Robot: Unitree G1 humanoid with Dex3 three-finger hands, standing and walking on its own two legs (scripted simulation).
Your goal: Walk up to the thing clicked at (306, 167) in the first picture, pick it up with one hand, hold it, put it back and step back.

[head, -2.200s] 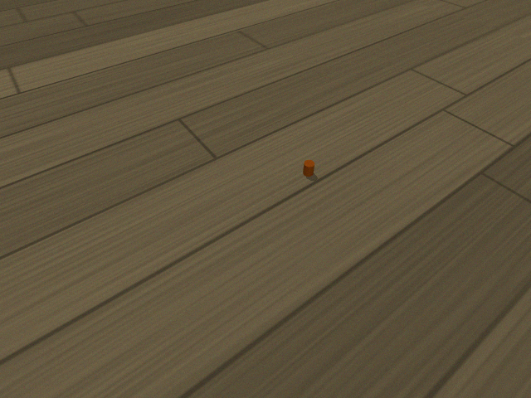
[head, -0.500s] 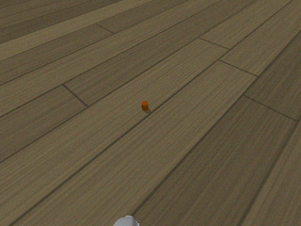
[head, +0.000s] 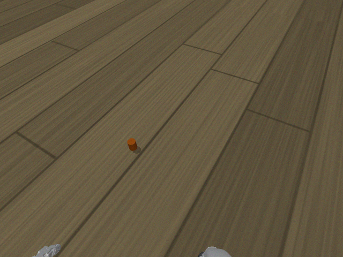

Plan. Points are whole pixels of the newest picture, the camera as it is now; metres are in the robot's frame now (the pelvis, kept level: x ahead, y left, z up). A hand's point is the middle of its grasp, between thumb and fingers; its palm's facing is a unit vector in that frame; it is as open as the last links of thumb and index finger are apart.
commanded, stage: walk up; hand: left
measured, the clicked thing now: (132, 144) +0.94 +0.28 -0.72
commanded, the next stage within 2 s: none
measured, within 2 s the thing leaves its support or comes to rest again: neither
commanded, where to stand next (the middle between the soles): +0.56 +0.04 m, yaw +0 degrees
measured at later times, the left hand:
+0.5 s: hand (61, 237) +0.22 +0.32 -0.15, palm faces -0.03 -0.93 -0.37, open 7.4 cm
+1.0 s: hand (87, 155) +0.46 +0.28 -0.11, palm faces -0.03 -0.91 -0.41, open 7.4 cm
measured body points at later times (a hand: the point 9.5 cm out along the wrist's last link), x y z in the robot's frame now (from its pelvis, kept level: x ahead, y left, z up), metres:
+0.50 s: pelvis +0.20 +0.03 -0.01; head +0.22 +0.05 +0.44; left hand +0.22 +0.36 -0.12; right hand +0.29 -0.29 -0.10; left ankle +0.28 +0.14 -0.72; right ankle +0.12 -0.11 -0.69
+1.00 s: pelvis +0.37 +0.01 +0.00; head +0.38 -0.01 +0.45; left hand +0.46 +0.33 -0.08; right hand +0.40 -0.31 -0.13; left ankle +0.32 +0.14 -0.67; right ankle +0.43 -0.11 -0.72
